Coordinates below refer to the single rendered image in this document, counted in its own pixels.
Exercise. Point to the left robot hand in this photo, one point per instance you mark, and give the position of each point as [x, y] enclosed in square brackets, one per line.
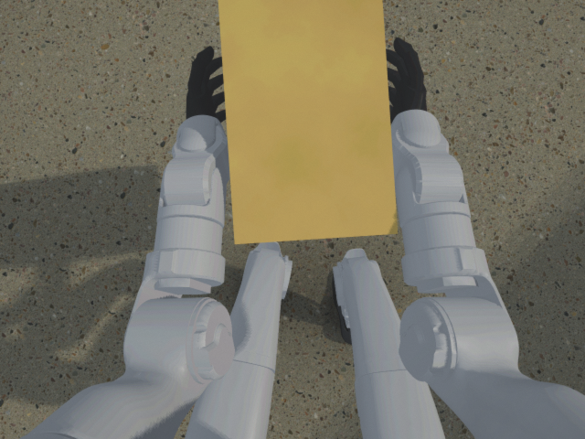
[199, 99]

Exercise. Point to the right robot hand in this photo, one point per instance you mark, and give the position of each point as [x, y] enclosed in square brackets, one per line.
[410, 92]

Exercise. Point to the right robot thigh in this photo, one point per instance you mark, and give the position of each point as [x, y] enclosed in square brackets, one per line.
[391, 404]

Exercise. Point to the robot left shin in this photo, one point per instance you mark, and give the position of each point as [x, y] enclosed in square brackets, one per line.
[268, 245]

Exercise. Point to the robot right forearm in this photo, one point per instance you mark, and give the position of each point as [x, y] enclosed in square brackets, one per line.
[440, 251]

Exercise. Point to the carton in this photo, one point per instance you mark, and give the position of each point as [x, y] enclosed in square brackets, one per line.
[308, 119]

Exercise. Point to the robot left upper arm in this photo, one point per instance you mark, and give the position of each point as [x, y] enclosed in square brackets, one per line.
[174, 347]

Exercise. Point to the robot left forearm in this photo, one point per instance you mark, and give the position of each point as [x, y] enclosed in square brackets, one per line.
[191, 215]

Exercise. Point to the robot right upper arm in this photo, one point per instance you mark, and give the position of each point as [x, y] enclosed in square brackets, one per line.
[466, 349]

